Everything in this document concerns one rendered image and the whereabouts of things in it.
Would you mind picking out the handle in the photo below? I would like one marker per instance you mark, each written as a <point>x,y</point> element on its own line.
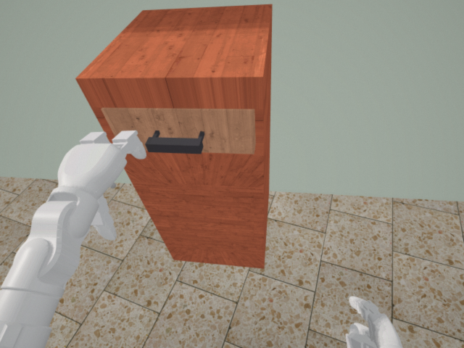
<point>175,145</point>

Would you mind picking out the cabinet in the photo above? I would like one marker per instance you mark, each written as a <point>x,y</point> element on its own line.
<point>208,207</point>

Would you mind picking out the left robot hand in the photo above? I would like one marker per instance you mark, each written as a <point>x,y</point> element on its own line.
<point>94,166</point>

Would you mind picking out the right robot hand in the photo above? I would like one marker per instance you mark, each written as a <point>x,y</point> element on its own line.
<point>379,332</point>

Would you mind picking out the left robot forearm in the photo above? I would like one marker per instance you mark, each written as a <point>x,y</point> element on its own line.
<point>42,266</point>

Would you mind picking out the drawer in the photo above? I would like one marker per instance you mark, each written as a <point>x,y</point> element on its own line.
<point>229,131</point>

